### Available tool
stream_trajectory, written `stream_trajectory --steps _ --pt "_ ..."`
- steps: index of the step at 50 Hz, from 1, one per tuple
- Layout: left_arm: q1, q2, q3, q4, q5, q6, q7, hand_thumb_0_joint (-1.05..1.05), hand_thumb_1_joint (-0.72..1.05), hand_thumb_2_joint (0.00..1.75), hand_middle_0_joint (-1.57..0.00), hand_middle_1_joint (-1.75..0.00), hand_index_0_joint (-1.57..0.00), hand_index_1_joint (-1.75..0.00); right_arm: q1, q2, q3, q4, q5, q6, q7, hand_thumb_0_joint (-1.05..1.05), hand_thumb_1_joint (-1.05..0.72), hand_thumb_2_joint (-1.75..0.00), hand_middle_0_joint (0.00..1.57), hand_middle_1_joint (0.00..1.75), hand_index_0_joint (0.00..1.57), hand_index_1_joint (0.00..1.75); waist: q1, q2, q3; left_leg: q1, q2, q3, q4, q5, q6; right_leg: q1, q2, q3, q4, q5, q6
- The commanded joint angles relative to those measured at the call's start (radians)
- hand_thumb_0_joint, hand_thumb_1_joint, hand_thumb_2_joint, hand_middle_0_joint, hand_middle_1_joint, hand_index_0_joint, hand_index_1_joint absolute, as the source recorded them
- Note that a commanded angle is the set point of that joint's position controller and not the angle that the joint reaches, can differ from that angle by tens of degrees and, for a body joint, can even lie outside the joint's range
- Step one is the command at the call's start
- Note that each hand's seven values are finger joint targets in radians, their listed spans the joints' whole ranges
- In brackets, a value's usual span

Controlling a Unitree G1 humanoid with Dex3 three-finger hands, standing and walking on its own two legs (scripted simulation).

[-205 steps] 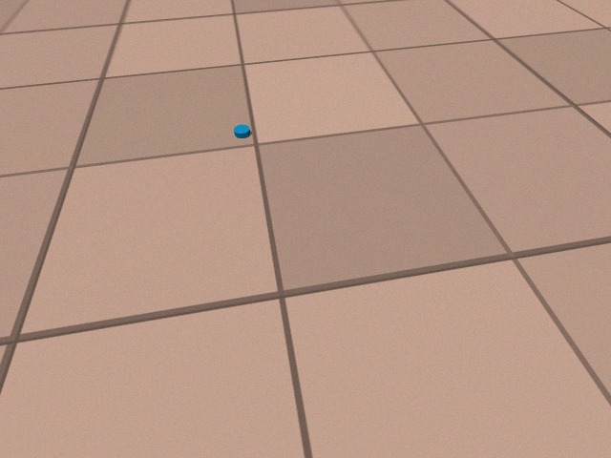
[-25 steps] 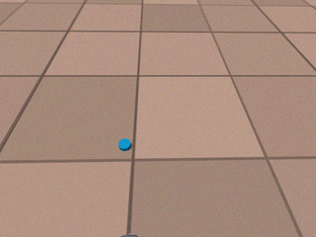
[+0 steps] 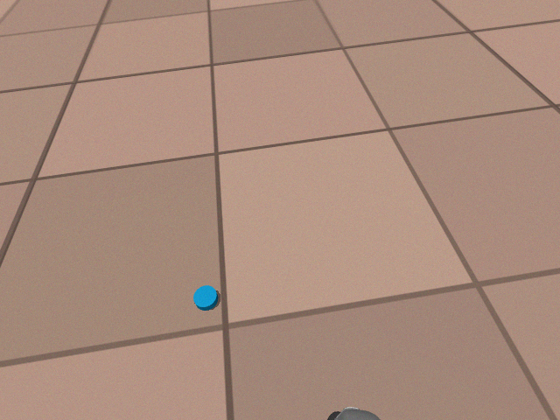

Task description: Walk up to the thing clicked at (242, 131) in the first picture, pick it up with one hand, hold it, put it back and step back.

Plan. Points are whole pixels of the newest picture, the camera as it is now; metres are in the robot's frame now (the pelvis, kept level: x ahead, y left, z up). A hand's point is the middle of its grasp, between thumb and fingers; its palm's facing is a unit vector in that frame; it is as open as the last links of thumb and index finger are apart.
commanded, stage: walk up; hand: left
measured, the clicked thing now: (205, 297) +0.65 +0.33 -0.74
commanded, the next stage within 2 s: none
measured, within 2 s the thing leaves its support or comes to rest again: neither
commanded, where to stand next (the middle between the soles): +0.27 +0.03 m, yaw +0 degrees
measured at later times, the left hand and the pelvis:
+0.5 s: hand out of the picture +0.15 +0.30 -0.14, palm faces +0.01 -0.93 -0.37, open 7.4 cm; pelvis +0.13 +0.02 +0.00, yaw +2 degrees
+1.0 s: hand (118, 373) +0.23 +0.30 -0.14, palm faces -0.06 -0.91 -0.41, open 7.4 cm; pelvis +0.16 +0.03 +0.00, yaw -2 degrees
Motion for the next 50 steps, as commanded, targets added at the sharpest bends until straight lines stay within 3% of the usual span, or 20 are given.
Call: stream_trajectory --steps 1,2,3,6,8,14,20,24,25,26,27,28,32,35,40,43,44,46,47,50 --pt "0.238 0.33 0.109 -0.03 0.01 -0.053 0.043 0.0 0.9 0.9 -0.2 -0.3 -0.2 -0.3 0.057 -0.105 -0.018 -0.114 0.011 -0.024 -0.008 0.0 -0.9 -0.9 0.2 0.3 0.2 0.3 0.106 -0.322 -0.24 -0.392 0.011 -0.037 0.464 -0.067 0.066 0.544 -0.257 0.438 -0.193 -0.191 -0.099" --pt "0.193 0.353 0.105 -0.047 0.0 -0.048 0.043 0.0 0.9 0.9 -0.2 -0.3 -0.2 -0.3 0.046 -0.184 -0.037 -0.086 0.008 -0.007 -0.014 0.0 -0.9 -0.9 0.2 0.3 0.2 0.3 0.11 -0.221 -0.171 -0.521 -0.02 -0.093 0.558 -0.147 0.048 0.504 -0.357 0.652 -0.295 -0.356 -0.193" --pt "0.146 0.353 0.103 -0.06 -0.009 -0.042 0.044 0.0 0.9 0.9 -0.2 -0.3 -0.2 -0.3 0.014 -0.237 -0.053 -0.072 0.001 0.001 -0.023 0.0 -0.9 -0.9 0.2 0.3 0.2 0.3 0.102 -0.182 -0.121 -0.522 0.036 -0.14 0.597 -0.165 0.045 0.406 -0.384 0.681 -0.303 -0.439 -0.253" --pt "0.09 0.264 0.076 -0.083 -0.019 -0.043 0.049 0.0 0.9 0.9 -0.2 -0.3 -0.2 -0.3 0.012 -0.218 -0.049 -0.031 0.015 0.005 -0.01 0.0 -0.9 -0.9 0.2 0.3 0.2 0.3 0.066 -0.129 -0.044 -0.498 0.077 -0.193 0.558 -0.007 0.041 0.292 -0.229 0.374 -0.305 -0.242 -0.163" --pt "0.062 0.256 0.072 -0.087 -0.012 -0.048 0.047 0.0 0.9 0.9 -0.2 -0.3 -0.2 -0.3 0.046 -0.193 -0.046 -0.011 0.004 0.014 -0.002 0.0 -0.9 -0.9 0.2 0.3 0.2 0.3 0.042 -0.152 -0.043 -0.435 0.075 -0.16 0.523 0.055 0.028 0.207 -0.182 0.261 -0.304 -0.156 -0.156" --pt "0.049 0.27 0.081 -0.127 0.003 -0.046 0.035 0.0 0.9 0.9 -0.2 -0.3 -0.2 -0.3 -0.03 -0.189 -0.059 -0.02 -0.016 0.021 0.024 0.0 -0.9 -0.9 0.2 0.3 0.2 0.3 0.053 -0.171 0.0 -0.421 0.099 -0.111 0.3 0.13 -0.023 0.115 -0.167 0.185 -0.369 -0.381 -0.182" --pt "0.076 0.29 0.081 -0.125 0.005 -0.034 0.03 0.0 0.9 0.9 -0.2 -0.3 -0.2 -0.3 -0.101 -0.181 -0.064 -0.026 -0.021 0.001 0.024 0.0 -0.9 -0.9 0.2 0.3 0.2 0.3 0.072 -0.133 -0.011 -0.333 0.087 -0.091 0.132 0.146 -0.01 0.108 -0.187 0.195 -0.306 -0.413 -0.174" --pt "0.024 0.235 0.047 -0.135 0.002 -0.02 0.036 0.0 0.9 0.9 -0.2 -0.3 -0.2 -0.3 0.028 -0.194 -0.072 0.021 -0.023 -0.023 -0.001 0.0 -0.9 -0.9 0.2 0.3 0.2 0.3 -0.022 -0.017 -0.074 -0.033 0.036 -0.082 -0.013 0.134 0.027 -0.029 -0.127 0.116 -0.044 -0.308 -0.118" --pt "0.06 0.148 0.01 -0.126 -0.002 -0.011 0.044 0.0 0.9 0.9 -0.2 -0.3 -0.2 -0.3 0.05 -0.217 -0.07 0.038 -0.025 -0.025 -0.024 0.0 -0.9 -0.9 0.2 0.3 0.2 0.3 -0.024 0.161 -0.098 0.018 0.152 -0.244 -0.167 0.062 0.053 -0.065 -0.071 0.044 0.155 -0.168 -0.063" --pt "0.116 0.089 -0.009 -0.121 -0.014 -0.005 0.044 0.0 0.9 0.9 -0.2 -0.3 -0.2 -0.3 0.012 -0.282 -0.077 0.004 -0.027 -0.029 -0.031 0.0 -0.9 -0.9 0.2 0.3 0.2 0.3 0.018 0.33 -0.083 0.024 0.329 -0.553 -0.259 0.08 0.098 -0.174 0.075 -0.018 0.345 -0.383 0.005" --pt "0.146 0.185 0.019 -0.082 -0.009 0.008 0.061 0.0 0.9 0.9 -0.2 -0.3 -0.2 -0.3 -0.013 -0.335 -0.088 -0.017 -0.012 -0.024 -0.03 0.0 -0.9 -0.9 0.2 0.3 0.2 0.3 0.017 0.232 -0.059 -0.032 0.407 -0.646 -0.28 0.06 0.188 -0.185 0.074 0.036 0.409 -0.428 -0.002" --pt "0.128 0.233 0.028 -0.067 -0.007 0.011 0.068 0.0 0.9 0.9 -0.2 -0.3 -0.2 -0.3 -0.015 -0.323 -0.091 -0.009 0.0 -0.019 -0.029 0.0 -0.9 -0.9 0.2 0.3 0.2 0.3 0.013 0.204 -0.04 -0.055 0.405 -0.624 -0.249 0.121 0.241 -0.161 0.038 0.067 0.463 -0.426 -0.009" --pt "0.121 0.199 0.024 -0.031 -0.019 0.016 0.067 0.0 0.9 0.9 -0.2 -0.3 -0.2 -0.3 -0.034 -0.232 -0.054 -0.016 0.009 -0.027 -0.047 0.0 -0.9 -0.9 0.2 0.3 0.2 0.3 0.033 0.162 -0.086 0.002 0.257 -0.282 -0.13 0.705 0.156 -0.114 0.029 0.122 0.437 -0.298 -0.004" --pt "0.119 0.176 0.018 -0.012 -0.019 0.03 0.067 0.0 0.9 0.9 -0.2 -0.3 -0.2 -0.3 -0.105 -0.228 -0.051 -0.039 0.006 -0.017 -0.054 0.0 -0.9 -0.9 0.2 0.3 0.2 0.3 0.04 0.17 -0.106 -0.066 0.259 -0.225 -0.132 0.614 0.195 -0.041 0.029 0.073 0.365 -0.251 0.016" --pt "0.051 0.161 0.019 0.007 -0.011 0.031 0.071 0.0 0.9 0.9 -0.2 -0.3 -0.2 -0.3 -0.149 -0.23 -0.045 -0.04 -0.001 0.003 -0.053 0.0 -0.9 -0.9 0.2 0.3 0.2 0.3 0.028 0.171 -0.116 -0.167 0.259 -0.201 -0.079 0.566 0.192 0.09 0.026 0.018 0.197 -0.201 0.022" --pt "0.095 0.148 0.02 0.049 -0.003 0.017 0.079 0.0 0.9 0.9 -0.2 -0.3 -0.2 -0.3 -0.208 -0.207 -0.03 -0.037 0.014 0.02 -0.049 0.0 -0.9 -0.9 0.2 0.3 0.2 0.3 0.074 0.105 -0.154 -0.206 0.246 -0.188 0.041 0.456 0.164 0.236 0.046 0.009 -0.039 -0.072 0.005" --pt "0.077 0.176 0.027 0.053 0.005 0.007 0.083 0.0 0.9 0.9 -0.2 -0.3 -0.2 -0.3 -0.209 -0.161 -0.015 -0.032 0.022 0.024 -0.047 0.0 -0.9 -0.9 0.2 0.3 0.2 0.3 0.081 0.022 -0.158 -0.248 0.211 -0.177 0.083 0.358 0.107 0.282 0.009 0.078 -0.109 0.003 -0.013" --pt "-0.051 0.258 0.036 0.019 0.011 -0.01 0.083 0.0 0.9 0.9 -0.2 -0.3 -0.2 -0.3 -0.174 -0.094 0.009 -0.013 0.026 0.031 -0.045 0.0 -0.9 -0.9 0.2 0.3 0.2 0.3 0.022 -0.168 -0.115 -0.311 0.045 -0.1 0.173 0.011 0.01 0.213 -0.238 0.424 -0.199 0.115 -0.136" --pt "-0.118 0.292 0.033 0.014 0.007 -0.001 0.078 0.0 0.9 0.9 -0.2 -0.3 -0.2 -0.3 -0.176 -0.143 -0.008 0.023 0.023 0.036 -0.055 0.0 -0.9 -0.9 0.2 0.3 0.2 0.3 0.02 -0.198 -0.104 -0.18 0.037 -0.105 0.187 -0.108 0.02 0.064 -0.277 0.417 -0.18 0.082 -0.206" --pt "-0.153 0.183 0.002 0.019 -0.004 0.008 0.072 0.0 0.9 0.9 -0.2 -0.3 -0.2 -0.3 -0.193 -0.181 -0.016 0.086 0.023 0.02 -0.044 0.0 -0.9 -0.9 0.2 0.3 0.2 0.3 0.001 -0.122 -0.096 -0.06 0.096 -0.148 -0.02 0.149 0.042 0.02 -0.107 0.186 -0.13 -0.008 -0.045"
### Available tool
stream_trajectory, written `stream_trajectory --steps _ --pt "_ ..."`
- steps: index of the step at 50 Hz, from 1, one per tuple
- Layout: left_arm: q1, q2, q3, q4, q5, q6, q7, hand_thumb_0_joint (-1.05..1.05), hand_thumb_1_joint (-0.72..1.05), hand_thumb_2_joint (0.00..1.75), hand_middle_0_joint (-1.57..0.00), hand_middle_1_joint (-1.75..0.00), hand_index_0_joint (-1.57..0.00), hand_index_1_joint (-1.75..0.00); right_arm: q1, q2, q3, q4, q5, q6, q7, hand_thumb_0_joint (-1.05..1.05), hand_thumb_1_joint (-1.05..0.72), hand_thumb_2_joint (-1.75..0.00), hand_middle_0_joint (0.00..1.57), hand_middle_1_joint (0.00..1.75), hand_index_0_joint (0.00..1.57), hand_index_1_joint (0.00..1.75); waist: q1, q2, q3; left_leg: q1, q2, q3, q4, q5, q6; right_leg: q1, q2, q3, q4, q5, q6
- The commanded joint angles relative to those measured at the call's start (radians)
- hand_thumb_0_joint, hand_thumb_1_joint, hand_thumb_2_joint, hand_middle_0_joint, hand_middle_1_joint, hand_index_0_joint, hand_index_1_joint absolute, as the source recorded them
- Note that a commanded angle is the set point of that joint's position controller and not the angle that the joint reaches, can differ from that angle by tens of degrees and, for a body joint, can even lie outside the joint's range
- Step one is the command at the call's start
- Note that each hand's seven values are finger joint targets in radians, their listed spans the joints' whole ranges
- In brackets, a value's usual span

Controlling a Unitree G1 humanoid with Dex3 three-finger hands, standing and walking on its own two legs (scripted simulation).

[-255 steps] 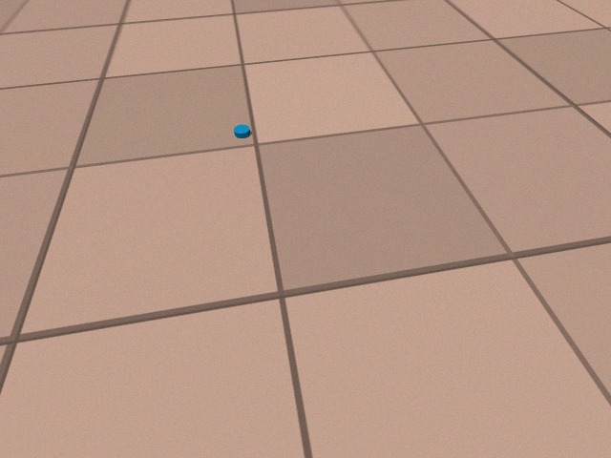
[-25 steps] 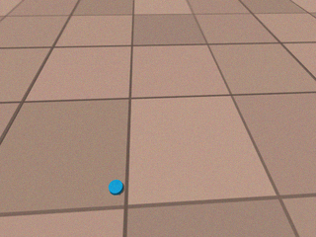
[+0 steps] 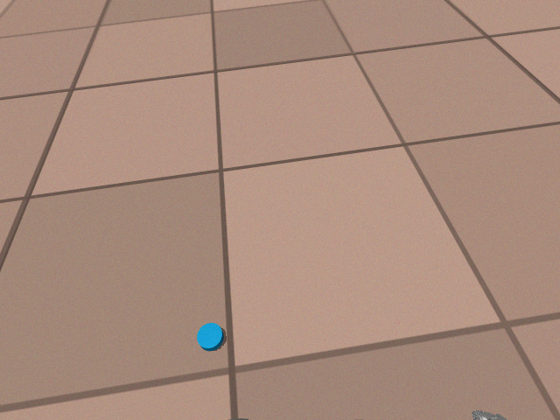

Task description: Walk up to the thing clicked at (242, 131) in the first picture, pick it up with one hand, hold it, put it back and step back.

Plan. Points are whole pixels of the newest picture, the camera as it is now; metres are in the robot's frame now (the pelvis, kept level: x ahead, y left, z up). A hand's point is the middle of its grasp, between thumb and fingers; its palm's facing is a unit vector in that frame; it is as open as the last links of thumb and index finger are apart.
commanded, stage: walk up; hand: left
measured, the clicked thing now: (210, 336) +0.48 +0.31 -0.74
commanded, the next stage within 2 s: stand in 1.58 s
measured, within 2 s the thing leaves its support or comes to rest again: neither
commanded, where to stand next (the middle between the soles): +0.11 +0.00 m, yaw +2 degrees
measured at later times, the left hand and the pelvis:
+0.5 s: hand out of the picture +0.10 +0.25 -0.14, palm faces -0.03 -0.95 -0.31, open 7.4 cm; pelvis +0.02 +0.00 +0.02, yaw +0 degrees
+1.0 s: hand out of the picture +0.11 +0.26 -0.13, palm faces +0.01 -0.94 -0.33, open 7.4 cm; pelvis +0.04 +0.01 +0.02, yaw +1 degrees
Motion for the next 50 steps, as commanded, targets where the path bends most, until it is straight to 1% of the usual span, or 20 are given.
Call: stream_trajectory --steps 1,2,3,4,5,6,7,8,10,16,20,22,26,29,30,32,34,42,44,50 --pt "-0.097 0.216 0.039 -0.062 -0.009 -0.024 0.009 0.0 0.9 0.9 -0.2 -0.3 -0.2 -0.3 0.006 -0.219 -0.055 0.006 0.004 -0.033 -0.001 0.0 -0.9 -0.9 0.2 0.3 0.2 0.3 -0.032 -0.163 -0.135 0.139 0.095 -0.134 -0.188 0.15 0.04 -0.027 -0.122 0.136 -0.198 0.135 -0.043" --pt "-0.084 0.213 0.039 -0.045 -0.007 -0.024 0.007 0.0 0.9 0.9 -0.2 -0.3 -0.2 -0.3 -0.019 -0.218 -0.05 0.009 0.001 -0.036 0.0 0.0 -0.9 -0.9 0.2 0.3 0.2 0.3 -0.016 -0.15 -0.165 0.141 0.105 -0.141 -0.202 0.152 0.046 0.016 -0.106 0.127 -0.203 0.114 -0.042" --pt "-0.079 0.22 0.039 -0.038 -0.006 -0.023 0.004 0.0 0.9 0.9 -0.2 -0.3 -0.2 -0.3 -0.041 -0.219 -0.042 0.012 -0.004 -0.037 0.001 0.0 -0.9 -0.9 0.2 0.3 0.2 0.3 -0.005 -0.153 -0.179 0.132 0.111 -0.148 -0.215 0.12 0.05 0.027 -0.108 0.14 -0.22 0.077 -0.041" --pt "-0.088 0.223 0.04 -0.029 -0.006 -0.021 0.002 0.0 0.9 0.9 -0.2 -0.3 -0.2 -0.3 -0.044 -0.21 -0.035 0.026 -0.003 -0.036 0.004 0.0 -0.9 -0.9 0.2 0.3 0.2 0.3 0.0 -0.164 -0.149 0.096 0.1 -0.143 -0.228 0.039 0.046 0.026 -0.114 0.155 -0.263 -0.024 -0.043" --pt "-0.103 0.223 0.039 -0.02 -0.005 -0.018 0.001 0.0 0.9 0.9 -0.2 -0.3 -0.2 -0.3 -0.055 -0.208 -0.033 0.043 -0.005 -0.032 0.006 0.0 -0.9 -0.9 0.2 0.3 0.2 0.3 0.0 -0.146 -0.104 0.079 0.089 -0.137 -0.246 -0.014 0.038 -0.001 -0.119 0.169 -0.302 -0.133 -0.042" --pt "-0.12 0.222 0.039 -0.012 -0.002 -0.015 0.001 0.0 0.9 0.9 -0.2 -0.3 -0.2 -0.3 -0.061 -0.21 -0.033 0.057 -0.007 -0.029 0.008 0.0 -0.9 -0.9 0.2 0.3 0.2 0.3 -0.003 -0.125 -0.081 0.076 0.087 -0.136 -0.265 -0.031 0.031 -0.013 -0.119 0.174 -0.322 -0.183 -0.043" --pt "-0.135 0.223 0.038 -0.008 -0.003 -0.013 0.0 0.0 0.9 0.9 -0.2 -0.3 -0.2 -0.3 -0.055 -0.212 -0.033 0.072 -0.011 -0.031 0.008 0.0 -0.9 -0.9 0.2 0.3 0.2 0.3 -0.01 -0.108 -0.08 0.083 0.088 -0.14 -0.285 -0.027 0.027 -0.012 -0.118 0.176 -0.323 -0.18 -0.045" --pt "-0.138 0.217 0.036 -0.001 -0.006 -0.013 -0.001 0.0 0.9 0.9 -0.2 -0.3 -0.2 -0.3 -0.051 -0.218 -0.03 0.085 -0.015 -0.034 0.008 0.0 -0.9 -0.9 0.2 0.3 0.2 0.3 -0.009 -0.077 -0.079 0.071 0.097 -0.153 -0.31 -0.033 0.025 0.006 -0.108 0.161 -0.314 -0.15 -0.043" --pt "-0.127 0.207 0.035 0.023 -0.007 -0.014 -0.004 0.0 0.9 0.9 -0.2 -0.3 -0.2 -0.3 -0.074 -0.214 -0.028 0.103 -0.016 -0.039 0.009 0.0 -0.9 -0.9 0.2 0.3 0.2 0.3 0.005 -0.048 -0.089 0.06 0.105 -0.16 -0.336 -0.022 0.025 0.053 -0.096 0.139 -0.314 -0.084 -0.041" --pt "-0.15 0.201 0.032 0.062 -0.008 -0.012 -0.007 0.0 0.9 0.9 -0.2 -0.3 -0.2 -0.3 -0.085 -0.208 -0.021 0.145 -0.017 -0.048 0.004 0.0 -0.9 -0.9 0.2 0.3 0.2 0.3 0.007 -0.016 -0.112 0.054 0.112 -0.16 -0.382 0.026 0.016 0.143 -0.092 0.121 -0.325 0.03 -0.035" --pt "-0.162 0.197 0.029 0.083 -0.008 -0.01 -0.007 0.0 0.9 0.9 -0.2 -0.3 -0.2 -0.3 -0.091 -0.212 -0.024 0.162 -0.017 -0.051 -0.001 0.0 -0.9 -0.9 0.2 0.3 0.2 0.3 0.0 -0.007 -0.147 0.106 0.116 -0.146 -0.382 0.118 0.014 0.166 -0.097 0.106 -0.325 0.128 -0.029" --pt "-0.167 0.196 0.028 0.089 -0.009 -0.01 -0.006 0.0 0.9 0.9 -0.2 -0.3 -0.2 -0.3 -0.088 -0.214 -0.026 0.169 -0.017 -0.052 -0.003 0.0 -0.9 -0.9 0.2 0.3 0.2 0.3 -0.002 -0.015 -0.181 0.144 0.12 -0.134 -0.37 0.204 0.014 0.187 -0.104 0.1 -0.322 0.199 -0.027" --pt "-0.169 0.19 0.026 0.108 -0.011 -0.008 -0.004 0.0 0.9 0.9 -0.2 -0.3 -0.2 -0.3 -0.094 -0.213 -0.03 0.175 -0.014 -0.047 -0.006 0.0 -0.9 -0.9 0.2 0.3 0.2 0.3 -0.007 -0.025 -0.177 0.175 0.12 -0.124 -0.361 0.256 0.016 0.18 -0.105 0.093 -0.335 0.217 -0.02" --pt "-0.186 0.187 0.025 0.118 -0.009 -0.006 -0.002 0.0 0.9 0.9 -0.2 -0.3 -0.2 -0.3 -0.095 -0.209 -0.03 0.182 -0.013 -0.042 -0.007 0.0 -0.9 -0.9 0.2 0.3 0.2 0.3 -0.015 -0.037 -0.154 0.166 0.117 -0.125 -0.371 0.236 0.014 0.176 -0.106 0.093 -0.348 0.207 -0.017" --pt "-0.18 0.186 0.024 0.118 -0.008 -0.006 -0.002 0.0 0.9 0.9 -0.2 -0.3 -0.2 -0.3 -0.106 -0.211 -0.031 0.179 -0.015 -0.04 -0.006 0.0 -0.9 -0.9 0.2 0.3 0.2 0.3 -0.011 -0.035 -0.147 0.17 0.118 -0.125 -0.374 0.223 0.015 0.164 -0.105 0.091 -0.354 0.195 -0.014" --pt "-0.18 0.186 0.025 0.124 -0.008 -0.007 -0.001 0.0 0.9 0.9 -0.2 -0.3 -0.2 -0.3 -0.103 -0.208 -0.032 0.183 -0.014 -0.039 -0.007 0.0 -0.9 -0.9 0.2 0.3 0.2 0.3 -0.014 -0.048 -0.153 0.192 0.119 -0.124 -0.371 0.245 0.014 0.157 -0.107 0.096 -0.361 0.194 -0.015" --pt "-0.176 0.184 0.026 0.129 -0.007 -0.007 0.0 0.0 0.9 0.9 -0.2 -0.3 -0.2 -0.3 -0.11 -0.207 -0.033 0.185 -0.012 -0.039 -0.007 0.0 -0.9 -0.9 0.2 0.3 0.2 0.3 -0.012 -0.045 -0.168 0.207 0.123 -0.122 -0.369 0.279 0.014 0.171 -0.109 0.089 -0.358 0.225 -0.015" --pt "-0.178 0.182 0.027 0.133 -0.004 -0.005 0.002 0.0 0.9 0.9 -0.2 -0.3 -0.2 -0.3 -0.132 -0.197 -0.033 0.182 -0.014 -0.036 -0.007 0.0 -0.9 -0.9 0.2 0.3 0.2 0.3 -0.009 -0.048 -0.146 0.199 0.12 -0.124 -0.395 0.271 0.008 0.182 -0.11 0.082 -0.373 0.223 -0.004" --pt "-0.173 0.182 0.028 0.13 -0.001 -0.005 0.002 0.0 0.9 0.9 -0.2 -0.3 -0.2 -0.3 -0.13 -0.198 -0.036 0.181 -0.015 -0.036 -0.007 0.0 -0.9 -0.9 0.2 0.3 0.2 0.3 -0.009 -0.057 -0.163 0.222 0.122 -0.119 -0.391 0.285 0.011 0.183 -0.114 0.083 -0.373 0.241 -0.006" --pt "-0.169 0.181 0.028 0.13 0.0 -0.006 0.004 0.0 0.9 0.9 -0.2 -0.3 -0.2 -0.3 -0.139 -0.192 -0.038 0.176 -0.015 -0.035 -0.007 0.0 -0.9 -0.9 0.2 0.3 0.2 0.3 -0.007 -0.043 -0.165 0.233 0.122 -0.118 -0.395 0.306 0.009 0.19 -0.113 0.077 -0.371 0.253 -0.002"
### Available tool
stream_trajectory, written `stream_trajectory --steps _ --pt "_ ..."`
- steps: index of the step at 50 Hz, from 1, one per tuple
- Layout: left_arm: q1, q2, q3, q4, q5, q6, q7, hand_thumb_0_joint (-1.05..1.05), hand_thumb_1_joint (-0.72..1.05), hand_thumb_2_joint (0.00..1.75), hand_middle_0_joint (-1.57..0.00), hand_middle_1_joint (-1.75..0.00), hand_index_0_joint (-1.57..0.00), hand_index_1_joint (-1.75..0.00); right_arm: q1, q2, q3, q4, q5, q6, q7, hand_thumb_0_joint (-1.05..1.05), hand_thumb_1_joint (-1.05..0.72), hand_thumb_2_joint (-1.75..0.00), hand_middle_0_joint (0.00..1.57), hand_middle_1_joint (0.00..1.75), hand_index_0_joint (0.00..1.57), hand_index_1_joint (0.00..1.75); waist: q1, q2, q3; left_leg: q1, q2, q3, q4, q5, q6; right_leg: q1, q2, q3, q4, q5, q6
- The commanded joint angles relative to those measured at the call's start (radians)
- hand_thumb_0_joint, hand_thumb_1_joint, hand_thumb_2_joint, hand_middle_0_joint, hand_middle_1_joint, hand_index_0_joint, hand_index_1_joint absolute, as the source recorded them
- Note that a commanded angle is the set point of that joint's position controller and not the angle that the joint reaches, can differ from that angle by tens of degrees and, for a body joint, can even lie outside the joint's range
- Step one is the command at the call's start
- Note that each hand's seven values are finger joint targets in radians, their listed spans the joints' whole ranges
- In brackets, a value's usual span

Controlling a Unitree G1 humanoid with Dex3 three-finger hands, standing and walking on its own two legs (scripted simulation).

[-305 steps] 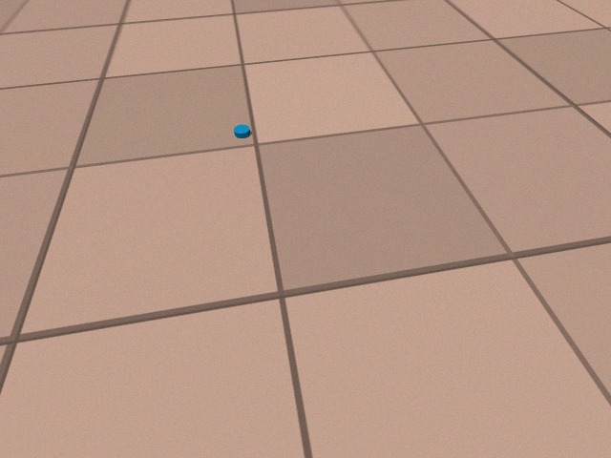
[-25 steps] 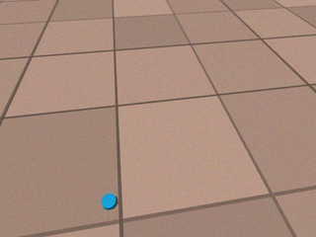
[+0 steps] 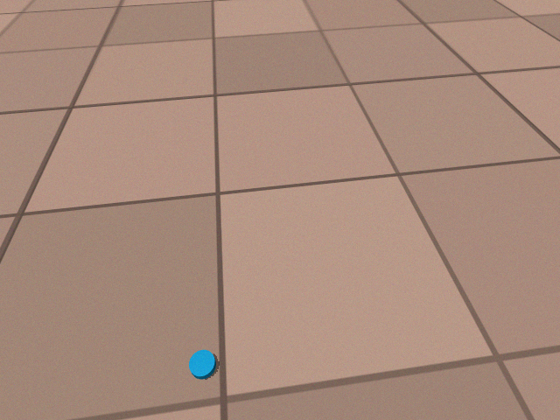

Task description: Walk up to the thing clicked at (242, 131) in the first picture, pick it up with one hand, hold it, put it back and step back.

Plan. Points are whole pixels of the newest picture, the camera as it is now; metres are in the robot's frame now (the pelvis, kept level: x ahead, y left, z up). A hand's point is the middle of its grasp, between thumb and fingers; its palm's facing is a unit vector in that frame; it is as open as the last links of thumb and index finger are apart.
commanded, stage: walk up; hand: left
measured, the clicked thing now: (202, 364) +0.44 +0.30 -0.77
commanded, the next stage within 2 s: stand in 0.58 s
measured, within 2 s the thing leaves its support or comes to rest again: neither
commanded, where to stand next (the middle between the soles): +0.07 -0.01 m, yaw +1 degrees
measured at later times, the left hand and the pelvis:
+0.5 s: hand out of the picture +0.09 +0.25 -0.16, palm faces -0.02 -0.94 -0.33, open 7.4 cm; pelvis +0.01 +0.00 +0.00, yaw +0 degrees
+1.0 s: hand out of the picture +0.08 +0.25 -0.16, palm faces -0.01 -0.94 -0.34, open 7.4 cm; pelvis +0.00 +0.00 +0.00, yaw +1 degrees
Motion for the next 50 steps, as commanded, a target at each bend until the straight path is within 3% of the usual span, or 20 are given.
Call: stream_trajectory --steps 1,27,31,47,50 --pt "-0.05 0.21 0.033 -0.059 0.003 -0.022 0.013 0.0 0.9 0.9 -0.2 -0.3 -0.2 -0.3 -0.052 -0.215 -0.041 -0.057 0.004 -0.017 -0.011 0.0 -0.9 -0.9 0.2 0.3 0.2 0.3 -0.007 -0.013 -0.08 0.031 0.135 -0.117 -0.054 0.11 0.012 -0.003 -0.108 0.088 -0.045 0.128 -0.022" --pt "-0.048 0.211 0.04 -0.076 0.007 -0.016 0.015 0.0 0.9 0.9 -0.2 -0.3 -0.2 -0.3 -0.03 -0.219 -0.043 -0.07 0.002 -0.016 -0.014 0.0 -0.9 -0.9 0.2 0.3 0.2 0.3 -0.008 0.0 -0.066 0.006 0.131 -0.117 -0.057 0.106 0.014 0.024 -0.1 0.076 -0.039 0.125 -0.026" --pt "-0.043 0.221 0.036 -0.087 0.002 -0.022 0.018 0.0 0.9 0.9 -0.2 -0.3 -0.2 -0.3 -0.022 -0.215 -0.04 -0.073 0.004 -0.014 -0.017 0.0 -0.9 -0.9 0.2 0.3 0.2 0.3 -0.016 -0.016 -0.095 0.047 0.145 -0.126 -0.04 0.224 0.009 0.029 -0.119 0.084 -0.037 0.185 -0.029" --pt "-0.021 0.221 0.033 -0.093 0.005 -0.021 0.015 0.0 0.9 0.9 -0.2 -0.3 -0.2 -0.3 -0.029 -0.216 -0.032 -0.073 0.005 -0.01 -0.012 0.0 -0.9 -0.9 0.2 0.3 0.2 0.3 -0.012 -0.012 -0.062 0.024 0.137 -0.135 -0.065 0.081 0.01 0.008 -0.119 0.087 -0.07 0.076 -0.028" --pt "-0.024 0.222 0.033 -0.096 0.004 -0.022 0.015 0.0 0.9 0.9 -0.2 -0.3 -0.2 -0.3 -0.03 -0.214 -0.031 -0.076 0.003 -0.013 -0.012 0.0 -0.9 -0.9 0.2 0.3 0.2 0.3 -0.014 -0.003 -0.062 0.02 0.136 -0.14 -0.067 0.106 0.006 0.008 -0.117 0.084 -0.065 0.08 -0.027"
